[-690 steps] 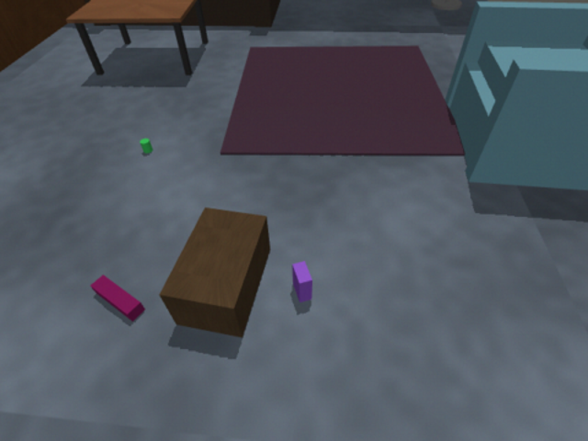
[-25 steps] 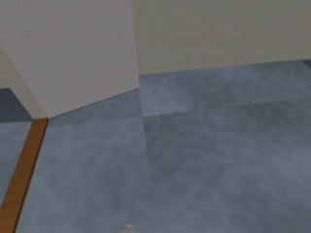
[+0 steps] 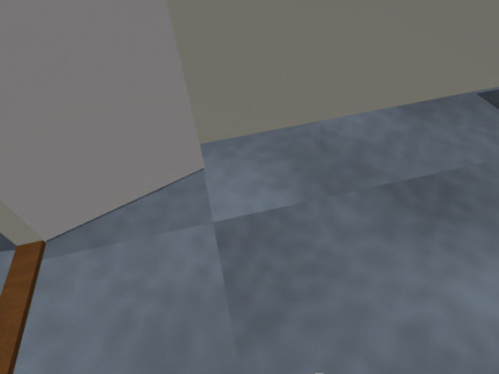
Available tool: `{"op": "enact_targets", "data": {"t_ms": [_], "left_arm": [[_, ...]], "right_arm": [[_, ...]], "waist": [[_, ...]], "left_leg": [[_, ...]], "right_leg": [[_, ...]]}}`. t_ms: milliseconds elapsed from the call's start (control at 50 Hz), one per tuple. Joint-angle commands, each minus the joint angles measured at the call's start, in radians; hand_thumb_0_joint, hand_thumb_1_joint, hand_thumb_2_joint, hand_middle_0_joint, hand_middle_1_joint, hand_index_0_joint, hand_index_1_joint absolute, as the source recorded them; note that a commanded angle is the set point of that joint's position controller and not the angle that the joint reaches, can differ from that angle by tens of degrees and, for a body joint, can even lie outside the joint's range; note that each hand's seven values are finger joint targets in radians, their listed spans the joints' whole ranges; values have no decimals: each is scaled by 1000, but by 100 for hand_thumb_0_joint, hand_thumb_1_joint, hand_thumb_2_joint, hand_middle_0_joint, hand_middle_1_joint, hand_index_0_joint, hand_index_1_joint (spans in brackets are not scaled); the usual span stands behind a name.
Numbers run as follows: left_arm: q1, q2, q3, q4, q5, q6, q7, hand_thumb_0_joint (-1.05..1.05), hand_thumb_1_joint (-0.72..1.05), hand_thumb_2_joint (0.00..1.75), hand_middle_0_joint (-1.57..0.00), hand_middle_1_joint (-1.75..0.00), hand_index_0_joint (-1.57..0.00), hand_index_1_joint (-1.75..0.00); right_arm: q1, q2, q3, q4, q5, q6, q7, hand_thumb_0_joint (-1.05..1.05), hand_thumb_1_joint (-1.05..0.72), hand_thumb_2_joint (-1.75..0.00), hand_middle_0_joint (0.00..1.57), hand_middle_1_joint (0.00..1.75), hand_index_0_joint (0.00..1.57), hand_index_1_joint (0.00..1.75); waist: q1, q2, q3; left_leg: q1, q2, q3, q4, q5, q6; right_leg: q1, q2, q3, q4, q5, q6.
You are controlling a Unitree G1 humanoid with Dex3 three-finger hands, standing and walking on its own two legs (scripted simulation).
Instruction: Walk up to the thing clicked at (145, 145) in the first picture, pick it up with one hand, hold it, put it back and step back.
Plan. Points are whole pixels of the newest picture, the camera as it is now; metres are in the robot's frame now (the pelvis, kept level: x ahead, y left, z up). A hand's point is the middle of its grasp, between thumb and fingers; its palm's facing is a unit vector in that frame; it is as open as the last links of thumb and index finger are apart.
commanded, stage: walk up
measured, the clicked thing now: out of the picture -0.17 -1.43 -0.72
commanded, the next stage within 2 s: stand in 1.76 s
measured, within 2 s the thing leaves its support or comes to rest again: neither
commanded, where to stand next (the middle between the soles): +0.40 +0.01 m, yaw +1 degrees
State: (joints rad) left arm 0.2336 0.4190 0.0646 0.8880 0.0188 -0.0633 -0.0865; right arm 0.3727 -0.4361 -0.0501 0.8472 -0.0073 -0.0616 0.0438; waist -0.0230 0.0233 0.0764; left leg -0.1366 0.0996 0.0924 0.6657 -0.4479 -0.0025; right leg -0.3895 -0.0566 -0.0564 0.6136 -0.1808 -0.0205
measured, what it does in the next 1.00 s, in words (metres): walks ahead: left foot, then right foot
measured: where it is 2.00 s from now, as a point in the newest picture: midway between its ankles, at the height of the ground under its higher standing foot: (264, 348)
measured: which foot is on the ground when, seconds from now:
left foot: down 0.00-0.00, up 0.02-0.36, down 0.38-0.78, up 0.80-1.00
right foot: down 0.00-0.40, up 0.42-0.74, down 0.76-1.00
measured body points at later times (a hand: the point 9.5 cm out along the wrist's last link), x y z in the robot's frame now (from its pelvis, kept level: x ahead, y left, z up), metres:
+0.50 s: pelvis +0.18 +0.02 +0.00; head +0.20 +0.04 +0.45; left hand +0.21 +0.35 -0.12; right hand +0.28 -0.30 -0.09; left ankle +0.25 +0.14 -0.72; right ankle +0.13 -0.11 -0.66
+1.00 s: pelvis +0.29 +0.00 +0.00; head +0.32 -0.02 +0.45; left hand +0.36 +0.32 -0.09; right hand +0.37 -0.32 -0.13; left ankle +0.33 +0.14 -0.70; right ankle +0.35 -0.13 -0.72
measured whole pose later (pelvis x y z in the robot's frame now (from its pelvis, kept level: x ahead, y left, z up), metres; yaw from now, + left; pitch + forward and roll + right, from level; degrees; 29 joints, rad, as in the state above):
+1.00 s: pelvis +0.29 +0.00 +0.00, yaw +2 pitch -2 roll +0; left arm 0.24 0.39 0.01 0.87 0.02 -0.06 -0.02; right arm 0.26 -0.42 -0.03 0.91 -0.01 -0.01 0.02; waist 0.02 0.05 0.10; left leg -0.41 0.04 0.01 0.81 -0.42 0.02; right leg -0.34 -0.06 -0.05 0.63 -0.25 0.00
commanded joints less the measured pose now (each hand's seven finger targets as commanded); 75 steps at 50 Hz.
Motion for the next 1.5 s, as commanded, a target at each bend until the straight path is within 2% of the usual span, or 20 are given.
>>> {"op": "enact_targets", "data": {"t_ms": [0, 100, 260, 340, 360, 380, 400, 500, 580, 700, 720, 740, 760, 780, 880, 1000, 1060, 1080, 1160, 1480], "left_arm": [[202, 368, 101, -53, -19, -36, 46, 0, 90, 90, -20, -30, -20, -30], [65, 250, 65, -98, -21, -37, 57, 0, 90, 90, -20, -30, -20, -30], [99, 264, 64, -134, -10, -38, 50, 0, 90, 90, -20, -30, -20, -30], [65, 236, 41, -148, -12, -25, 51, 0, 90, 90, -20, -30, -20, -30], [95, 186, 22, -153, -12, -25, 53, 0, 90, 90, -20, -30, -20, -30], [119, 124, 10, -165, -24, -21, 50, 0, 90, 90, -20, -30, -20, -30], [110, 231, 37, -131, -16, -9, 70, 0, 90, 90, -20, -30, -20, -30], [172, 215, 36, -57, -16, 0, 54, 0, 90, 90, -20, -30, -20, -30], [97, 191, 40, -82, -3, 2, 35, 0, 90, 90, -20, -30, -20, -30], [158, 173, 47, -26, 1, -21, 62, 0, 90, 90, -20, -30, -20, -30], [184, 197, 54, -23, 3, -29, 72, 0, 90, 90, -20, -30, -20, -30], [195, 273, 70, -31, 12, -38, 82, 0, 90, 90, -20, -30, -20, -30], [153, 329, 73, -61, 2, -40, 85, 0, 90, 90, -20, -30, -20, -30], [130, 345, 74, -68, -8, -30, 84, 0, 90, 90, -20, -30, -20, -30], [33, 263, 41, -73, -2, -19, 93, 0, 90, 90, -20, -30, -20, -30], [-86, 233, 15, -69, -14, 9, 95, 0, 90, 90, -20, -30, -20, -30], [-37, 136, -19, -42, -36, 32, 96, 0, 90, 90, -20, -30, -20, -30], [-29, 190, 2, 6, -30, 38, 103, 0, 90, 90, -20, -30, -20, -30], [-39, 191, -6, 72, -25, 16, 99, 0, 90, 90, -20, -30, -20, -30], [-196, 165, -36, 193, -22, 15, 95, 0, 90, 90, -20, -30, -20, -30]], "right_arm": [[-63, -207, -56, -102, -2, -16, -31, 0, -90, -90, 20, 30, 20, 30], [15, -183, -57, -24, 7, -7, -5, 0, -90, -90, 20, 30, 20, 30], [-141, -145, -64, -66, -11, -19, 21, 0, -90, -90, 20, 30, 20, 30], [-6, -176, -84, -16, -14, -36, 9, 0, -90, -90, 20, 30, 20, 30], [95, -240, -105, 5, -17, -41, -2, 0, -90, -90, 20, 30, 20, 30], [132, -330, -125, -25, -24, -48, -11, 0, -90, -90, 20, 30, 20, 30], [107, -343, -129, -37, 7, -43, -10, 0, -90, -90, 20, 30, 20, 30], [-44, -232, -79, -70, 8, -42, -21, 0, -90, -90, 20, 30, 20, 30], [-21, -253, -86, -87, -3, -38, -15, 0, -90, -90, 20, 30, 20, 30], [-113, -198, -53, -112, 8, -5, -17, 0, -90, -90, 20, 30, 20, 30], [-85, -147, -34, -109, 10, 1, -21, 0, -90, -90, 20, 30, 20, 30], [-60, -82, -13, -116, 15, 3, -22, 0, -90, -90, 20, 30, 20, 30], [-31, -98, -15, -104, 8, 19, -31, 0, -90, -90, 20, 30, 20, 30], [-54, -189, -46, -83, 1, 28, -43, 0, -90, -90, 20, 30, 20, 30], [-5, -168, -44, 10, 1, 34, -33, 0, -90, -90, 20, 30, 20, 30], [-39, -140, -43, 73, -2, 36, -38, 0, -90, -90, 20, 30, 20, 30], [-170, -253, -52, 43, -7, 17, -45, 0, -90, -90, 20, 30, 20, 30], [-221, -266, -49, 43, 2, 20, -40, 0, -90, -90, 20, 30, 20, 30], [-271, -165, -5, 82, 8, 27, -37, 0, -90, -90, 20, 30, 20, 30], [-362, -143, 2, 206, 14, 41, -38, 0, -90, -90, 20, 30, 20, 30]], "waist": [[127, -213, -94], [33, -200, -29], [74, -163, -22], [-29, -44, -82], [-75, 134, -136], [-78, 296, -147], [-71, 164, -130], [22, 121, -31], [-10, 154, -25], [69, 61, -71], [84, -19, -100], [86, -248, -103], [68, -264, -78], [76, -189, -37], [33, -202, -68], [-9, -178, -101], [42, 131, -80], [47, 115, -48], [61, 93, -91], [23, -23, -121]], "left_leg": [[-532, -63, -128, 545, -86, 41], [-408, -8, -122, 344, 103, 23], [-291, -26, -42, -23, 230, 8], [50, -84, -6, -129, 244, 45], [191, -5, -155, -212, 90, 90], [289, 271, -653, -377, -63, 191], [213, 339, -752, -403, -63, 282], [-62, 169, -278, -369, 258, 208], [-73, 174, -249, -383, 187, 253], [-269, 93, -122, -124, 270, 163], [-302, 53, -90, -10, 213, 124], [-406, -52, -12, 228, 57, 68], [-475, -107, -57, 334, -124, 34], [-454, -67, -125, 404, -152, 36], [-344, -34, -113, 259, -6, 25], [-58, -78, -42, -54, 209, 27], [-155, 191, -484, -339, 81, 142], [-278, 219, -486, -344, 29, 202], [-234, 47, -234, -214, 226, 62], [0, 30, -173, -309, 354, 40]], "right_leg": [[415, -395, 709, -349, -223, -265], [221, -202, 234, -328, 31, -206], [174, -196, 138, -292, -51, -200], [18, -156, 67, -47, 34, -135], [-75, -87, 5, 220, 40, -92], [-316, 76, -19, 464, -287, -27], [-307, 36, 89, 556, -381, -37], [-138, -49, 98, 410, -195, -10], [-112, -51, 44, 231, -182, 14], [244, 49, -28, -43, 26, 2], [326, 25, 28, -107, -3, -14], [352, -170, 314, -242, -74, -75], [295, -364, 610, -358, -173, -194], [222, -384, 633, -330, -193, -269], [150, -207, 261, -242, 6, -185], [-31, -185, 163, -110, -3, -138], [-54, 21, 32, 98, -251, -5], [67, 11, 53, 150, -329, -3], [197, -33, 109, -94, -29, -20], [222, -81, 112, -266, 99, 2]]}}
